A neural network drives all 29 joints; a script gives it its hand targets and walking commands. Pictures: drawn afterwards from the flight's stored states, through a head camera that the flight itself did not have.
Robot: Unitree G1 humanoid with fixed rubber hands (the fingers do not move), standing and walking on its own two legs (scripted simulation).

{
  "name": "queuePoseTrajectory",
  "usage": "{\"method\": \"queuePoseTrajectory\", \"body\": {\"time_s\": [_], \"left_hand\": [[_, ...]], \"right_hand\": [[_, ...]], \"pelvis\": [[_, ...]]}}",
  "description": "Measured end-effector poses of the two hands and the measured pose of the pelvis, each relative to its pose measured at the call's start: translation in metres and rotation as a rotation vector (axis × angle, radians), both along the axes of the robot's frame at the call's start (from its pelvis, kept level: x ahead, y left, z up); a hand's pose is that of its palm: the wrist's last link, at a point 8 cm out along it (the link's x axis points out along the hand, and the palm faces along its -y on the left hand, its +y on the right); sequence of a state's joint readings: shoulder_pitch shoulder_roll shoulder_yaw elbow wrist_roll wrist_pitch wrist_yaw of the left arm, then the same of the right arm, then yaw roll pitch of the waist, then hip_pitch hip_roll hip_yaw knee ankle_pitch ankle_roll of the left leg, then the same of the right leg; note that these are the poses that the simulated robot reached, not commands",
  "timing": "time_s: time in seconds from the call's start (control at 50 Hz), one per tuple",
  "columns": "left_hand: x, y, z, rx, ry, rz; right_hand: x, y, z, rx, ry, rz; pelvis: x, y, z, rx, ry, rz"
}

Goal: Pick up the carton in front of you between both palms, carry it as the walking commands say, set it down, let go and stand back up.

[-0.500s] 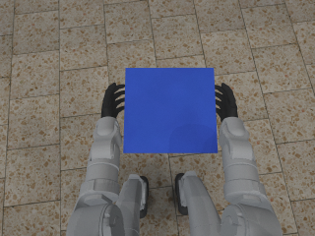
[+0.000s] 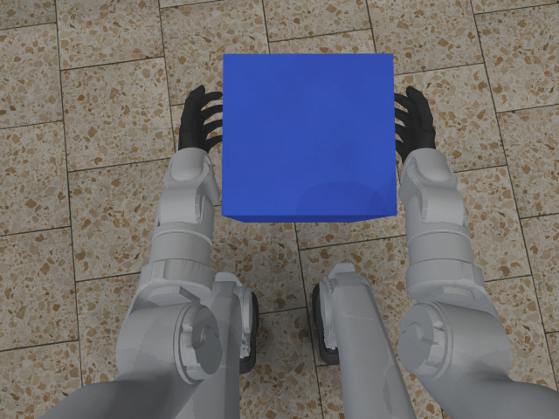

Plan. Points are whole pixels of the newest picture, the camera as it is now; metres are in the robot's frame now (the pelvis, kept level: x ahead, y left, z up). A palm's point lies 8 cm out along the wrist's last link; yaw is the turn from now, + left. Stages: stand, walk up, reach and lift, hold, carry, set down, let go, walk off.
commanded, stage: set down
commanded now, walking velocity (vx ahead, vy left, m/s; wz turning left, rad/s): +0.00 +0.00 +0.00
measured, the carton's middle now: (302, 156) +0.47 -0.05 -0.17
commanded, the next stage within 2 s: none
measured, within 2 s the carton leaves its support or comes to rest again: rests again in 1.12 s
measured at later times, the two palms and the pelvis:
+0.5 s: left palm (227, 151) +0.51 +0.08 -0.25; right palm (390, 154) +0.48 -0.21 -0.24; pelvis -0.02 +0.00 -0.11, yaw +1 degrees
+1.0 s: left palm (235, 153) +0.53 +0.08 -0.33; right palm (379, 158) +0.50 -0.22 -0.33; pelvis -0.02 +0.00 -0.18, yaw +0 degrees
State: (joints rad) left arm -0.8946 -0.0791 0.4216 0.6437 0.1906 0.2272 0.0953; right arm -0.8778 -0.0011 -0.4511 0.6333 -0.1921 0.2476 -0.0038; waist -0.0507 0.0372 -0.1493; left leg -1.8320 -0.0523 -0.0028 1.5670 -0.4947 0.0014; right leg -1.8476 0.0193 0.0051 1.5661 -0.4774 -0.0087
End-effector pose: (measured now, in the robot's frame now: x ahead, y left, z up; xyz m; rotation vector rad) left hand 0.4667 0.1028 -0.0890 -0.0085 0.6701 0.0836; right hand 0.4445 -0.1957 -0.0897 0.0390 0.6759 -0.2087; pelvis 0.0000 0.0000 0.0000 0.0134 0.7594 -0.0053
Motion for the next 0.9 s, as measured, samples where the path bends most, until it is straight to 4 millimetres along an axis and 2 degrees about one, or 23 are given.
{"method": "queuePoseTrajectory", "body": {"time_s": [0.14,0.32,0.7,0.78,0.9], "left_hand": [[0.012,-0.006,-0.045,0.003,0.004,-0.009],[0.027,-0.013,-0.097,0.015,0.026,-0.028],[0.055,-0.025,-0.224,0.040,0.056,-0.069],[0.063,-0.028,-0.236,0.047,0.056,-0.082],[0.067,-0.027,-0.236,0.045,0.052,-0.076]], "right_hand": [[0.010,-0.006,-0.044,0.001,0.004,-0.007],[0.023,-0.013,-0.096,-0.011,0.028,-0.007],[0.048,-0.025,-0.220,-0.031,0.063,0.002],[0.052,-0.027,-0.236,-0.030,0.063,-0.005],[0.055,-0.027,-0.238,-0.023,0.057,-0.004]], "pelvis": [[-0.011,0.000,-0.038,0.001,0.011,0.001],[-0.020,-0.001,-0.077,0.004,0.022,0.002],[-0.022,-0.005,-0.151,0.011,-0.018,0.003],[-0.020,-0.005,-0.163,0.014,-0.040,0.003],[-0.018,-0.005,-0.172,0.015,-0.062,-0.005]]}}
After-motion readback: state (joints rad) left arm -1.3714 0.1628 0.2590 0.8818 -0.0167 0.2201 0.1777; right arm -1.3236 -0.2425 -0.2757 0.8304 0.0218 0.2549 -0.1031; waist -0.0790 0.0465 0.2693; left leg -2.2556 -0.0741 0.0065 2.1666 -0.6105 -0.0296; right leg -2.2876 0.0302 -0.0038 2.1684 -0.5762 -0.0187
